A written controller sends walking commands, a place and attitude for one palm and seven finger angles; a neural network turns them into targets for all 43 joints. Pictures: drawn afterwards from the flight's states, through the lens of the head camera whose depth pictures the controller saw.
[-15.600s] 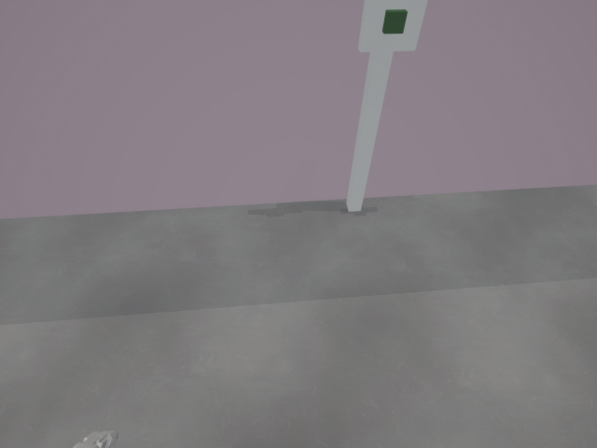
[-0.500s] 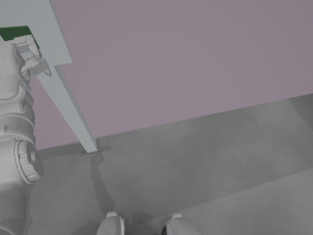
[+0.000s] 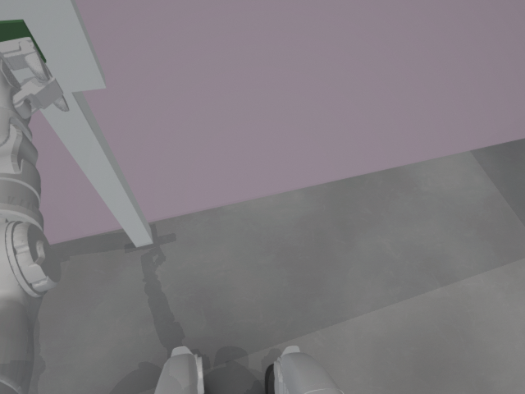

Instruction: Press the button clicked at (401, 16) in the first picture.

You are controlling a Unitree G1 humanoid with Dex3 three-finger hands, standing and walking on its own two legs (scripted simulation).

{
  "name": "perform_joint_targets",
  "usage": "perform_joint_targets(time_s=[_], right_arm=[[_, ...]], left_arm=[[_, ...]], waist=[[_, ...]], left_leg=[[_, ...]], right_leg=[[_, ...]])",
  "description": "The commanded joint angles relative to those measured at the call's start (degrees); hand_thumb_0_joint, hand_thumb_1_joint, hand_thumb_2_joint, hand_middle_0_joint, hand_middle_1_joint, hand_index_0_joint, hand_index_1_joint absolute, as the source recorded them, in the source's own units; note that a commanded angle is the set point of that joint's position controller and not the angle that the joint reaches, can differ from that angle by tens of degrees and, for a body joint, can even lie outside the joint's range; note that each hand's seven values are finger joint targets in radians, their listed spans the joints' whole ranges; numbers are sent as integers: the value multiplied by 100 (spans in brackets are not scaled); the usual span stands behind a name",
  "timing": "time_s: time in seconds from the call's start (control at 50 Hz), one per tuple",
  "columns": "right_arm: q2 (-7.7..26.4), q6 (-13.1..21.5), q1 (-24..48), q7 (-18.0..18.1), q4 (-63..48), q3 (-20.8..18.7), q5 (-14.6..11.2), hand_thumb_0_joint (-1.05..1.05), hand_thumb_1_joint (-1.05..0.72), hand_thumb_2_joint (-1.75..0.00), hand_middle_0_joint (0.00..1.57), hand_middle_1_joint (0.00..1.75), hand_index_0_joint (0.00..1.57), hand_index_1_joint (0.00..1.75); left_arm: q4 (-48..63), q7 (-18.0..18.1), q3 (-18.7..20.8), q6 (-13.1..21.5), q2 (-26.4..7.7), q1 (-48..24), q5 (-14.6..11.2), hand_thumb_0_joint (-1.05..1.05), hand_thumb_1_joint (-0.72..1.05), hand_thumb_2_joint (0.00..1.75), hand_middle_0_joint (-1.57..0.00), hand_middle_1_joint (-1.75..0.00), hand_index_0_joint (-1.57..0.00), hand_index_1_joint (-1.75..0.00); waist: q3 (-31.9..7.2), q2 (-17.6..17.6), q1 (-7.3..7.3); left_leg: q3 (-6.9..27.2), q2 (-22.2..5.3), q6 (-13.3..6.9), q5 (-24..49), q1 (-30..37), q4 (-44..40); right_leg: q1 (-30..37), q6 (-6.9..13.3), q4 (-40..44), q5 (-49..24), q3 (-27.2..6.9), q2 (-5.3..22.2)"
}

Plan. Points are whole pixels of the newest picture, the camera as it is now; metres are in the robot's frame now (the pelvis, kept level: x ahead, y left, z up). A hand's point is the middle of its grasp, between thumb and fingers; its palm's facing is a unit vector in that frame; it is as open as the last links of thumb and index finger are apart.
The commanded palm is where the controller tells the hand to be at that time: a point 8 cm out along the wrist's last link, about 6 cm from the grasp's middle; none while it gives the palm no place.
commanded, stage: pull the fist back off the button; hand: left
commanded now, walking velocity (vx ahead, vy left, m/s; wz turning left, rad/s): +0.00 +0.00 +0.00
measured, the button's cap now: (9, 39) +0.58 +0.29 +0.14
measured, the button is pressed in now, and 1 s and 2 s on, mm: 14 0 0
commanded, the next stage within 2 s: draw the hand back to the body in 0.84 s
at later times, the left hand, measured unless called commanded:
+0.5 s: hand (61, 109) +0.49 +0.23 +0.11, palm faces +0.22 -0.98 +0.01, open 3.1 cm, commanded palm +0.43 +0.27 +0.11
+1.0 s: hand (66, 134) +0.44 +0.21 +0.12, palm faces +0.23 -0.97 +0.00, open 3.1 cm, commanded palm +0.39 +0.26 +0.12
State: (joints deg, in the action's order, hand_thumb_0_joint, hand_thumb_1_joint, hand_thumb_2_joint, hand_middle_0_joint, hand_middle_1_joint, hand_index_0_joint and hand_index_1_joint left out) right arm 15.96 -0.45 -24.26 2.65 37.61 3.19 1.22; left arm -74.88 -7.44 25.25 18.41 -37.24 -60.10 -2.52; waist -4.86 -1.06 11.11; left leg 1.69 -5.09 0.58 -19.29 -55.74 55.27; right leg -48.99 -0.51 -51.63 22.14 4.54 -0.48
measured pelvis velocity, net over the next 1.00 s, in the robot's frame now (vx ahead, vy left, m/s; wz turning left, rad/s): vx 0.04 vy -0.01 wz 0.02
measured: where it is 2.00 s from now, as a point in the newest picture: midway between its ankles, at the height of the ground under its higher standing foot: outside the picture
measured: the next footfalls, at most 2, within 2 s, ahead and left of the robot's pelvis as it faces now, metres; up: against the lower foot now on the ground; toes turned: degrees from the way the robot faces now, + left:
none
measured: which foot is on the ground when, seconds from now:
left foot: down 0.00-1.00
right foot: down 0.00-1.00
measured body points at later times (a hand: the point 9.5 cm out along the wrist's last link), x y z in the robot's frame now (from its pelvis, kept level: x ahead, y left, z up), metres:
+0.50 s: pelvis +0.04 +0.00 +0.02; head +0.11 +0.01 +0.46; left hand +0.47 +0.28 +0.11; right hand +0.09 -0.26 -0.09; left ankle +0.06 +0.12 -0.68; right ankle +0.02 -0.13 -0.68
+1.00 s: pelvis +0.04 -0.01 +0.03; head +0.09 -0.01 +0.47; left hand +0.42 +0.26 +0.12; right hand +0.17 -0.26 -0.08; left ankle +0.06 +0.12 -0.68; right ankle +0.02 -0.13 -0.68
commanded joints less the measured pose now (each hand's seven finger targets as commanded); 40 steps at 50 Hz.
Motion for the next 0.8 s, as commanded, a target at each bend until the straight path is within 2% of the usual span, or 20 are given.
perform_joint_targets(time_s=[0.0,0.02,0.1,0.14,0.18,0.22,0.28,0.32,0.36,0.42,0.46,0.48,0.56,0.6,0.62,0.64,0.68,0.72,0.74,0.78], right_arm=[[1054,105,-852,-1,-268,-451,11,0,-90,-90,20,30,20,30],[1031,99,-849,-21,-292,-461,17,0,-90,-90,20,30,20,30],[995,47,-763,-60,-339,-511,-12,0,-90,-90,20,30,20,30],[972,13,-712,-70,-374,-534,-35,0,-90,-90,20,30,20,30],[946,-19,-643,-73,-411,-546,-48,0,-90,-90,20,30,20,30],[905,-43,-562,-78,-448,-561,-78,0,-90,-90,20,30,20,30],[880,-88,-467,-80,-520,-578,-104,0,-90,-90,20,30,20,30],[814,-87,-346,-103,-572,-605,-136,0,-90,-90,20,30,20,30],[834,-103,-309,-103,-628,-630,-153,0,-90,-90,20,30,20,30],[785,-104,-156,-107,-711,-637,-185,0,-90,-90,20,30,20,30],[751,-96,-40,-102,-789,-636,-213,0,-90,-90,20,30,20,30],[752,-88,-12,-92,-822,-645,-216,0,-90,-90,20,30,20,30],[683,-34,216,-66,-866,-642,-258,0,-90,-90,20,30,20,30],[660,20,311,-51,-882,-648,-265,0,-90,-90,20,30,20,30],[637,43,358,-49,-867,-631,-269,0,-90,-90,20,30,20,30],[657,57,372,-37,-830,-638,-268,0,-90,-90,20,30,20,30],[671,78,433,-4,-819,-623,-272,0,-90,-90,20,30,20,30],[640,110,548,7,-820,-592,-269,0,-90,-90,20,30,20,30],[650,122,555,26,-787,-592,-260,0,-90,-90,20,30,20,30],[647,133,576,55,-784,-587,-240,0,-90,-90,20,30,20,30]], left_arm=[[1655,204,73,412,-1254,-2826,-116,0,90,90,-130,-150,-130,-150],[1771,209,-13,440,-1074,-2733,-149,0,90,90,-130,-150,-130,-150],[2005,226,79,501,-868,-2159,-252,0,90,90,-130,-150,-130,-150],[2108,212,96,507,-771,-1838,-296,0,90,90,-130,-150,-130,-150],[2297,221,122,554,-696,-1591,-308,0,90,90,-130,-150,-130,-150],[2411,232,70,553,-528,-1339,-357,0,90,90,-130,-150,-130,-150],[2691,217,145,590,-476,-815,-418,0,90,90,-130,-150,-130,-150],[3113,195,-192,590,11,-703,-485,0,90,90,-130,-150,-130,-150],[3206,218,-15,513,-43,-127,-574,0,90,90,-130,-150,-130,-150],[3673,218,-14,412,87,338,-670,0,90,90,-130,-150,-130,-150],[3952,226,-66,336,224,686,-717,0,90,90,-130,-150,-130,-150],[4164,231,-10,343,202,868,-748,0,90,90,-130,-150,-130,-150],[4840,205,-287,277,556,1211,-837,0,90,90,-130,-150,-130,-150],[5212,223,-395,278,707,1440,-861,0,90,90,-130,-150,-130,-150],[5248,225,-615,228,975,1515,-888,0,90,90,-130,-150,-130,-150],[5147,240,-536,178,923,1588,-914,0,90,90,-130,-150,-130,-150],[5198,254,-594,112,943,1576,-905,0,90,90,-130,-150,-130,-150],[5231,289,-699,46,1053,1539,-876,0,90,90,-130,-150,-130,-150],[5268,322,-633,57,961,1364,-870,0,90,90,-130,-150,-130,-150],[5355,352,-589,102,872,1313,-833,0,90,90,-130,-150,-130,-150]], waist=[[-2414,-1091,103],[-2476,-1011,59],[-2463,-874,-92],[-2407,-677,-173],[-2354,-784,-275],[-2242,-620,-297],[-2229,-598,-457],[-2298,-822,-434],[-2302,-472,-565],[-2311,-469,-692],[-2143,-302,-725],[-2208,-267,-772],[-2107,-389,-759],[-2171,-570,-796],[-2051,-507,-735],[-1922,-264,-740],[-1795,-154,-726],[-1737,-329,-735],[-1775,-196,-724],[-1903,-243,-741]], left_leg=[[162,268,-209,-64,2651,-814],[168,279,-206,-14,2710,-847],[97,275,-203,335,2879,-880],[62,282,-210,413,2839,-912],[22,302,-202,534,2890,-930],[-9,305,-212,613,2901,-965],[-39,316,-201,936,3010,-999],[-62,315,-180,1170,3340,-1006],[-67,319,-176,1368,3298,-1036],[-149,350,-178,1631,3292,-1060],[-200,369,-198,1676,3217,-1106],[-216,382,-210,1812,3258,-1080],[-242,389,-191,1897,3416,-1137],[-223,380,-171,2102,3633,-1149],[-219,379,-173,2088,3660,-1150],[-195,384,-171,1926,3535,-1175],[-196,407,-185,1750,3440,-1203],[-198,434,-179,1617,3471,-1231],[-175,437,-183,1588,3462,-1228],[-179,443,-185,1671,3523,-1202]], right_leg=[[288,65,915,-155,-207,-250],[393,67,919,-185,-192,-260],[627,83,962,-418,-170,-283],[809,81,990,-498,-165,-294],[908,106,978,-596,-175,-293],[1010,87,1013,-702,-172,-299],[1250,123,986,-1013,-161,-302],[1191,123,986,-1201,-138,-304],[1454,129,980,-1436,-126,-311],[1767,113,967,-1839,-153,-282],[1946,106,1004,-2008,-156,-275],[2074,114,992,-2177,-184,-271],[2144,102,1029,-2335,-184,-247],[2146,122,1011,-2406,-165,-234],[2085,109,1040,-2410,-149,-235],[2101,100,1073,-2336,-138,-233],[2154,100,1107,-2278,-156,-204],[2087,99,1128,-2179,-165,-171],[2122,95,1128,-2167,-168,-165],[2190,103,1104,-2223,-192,-151]])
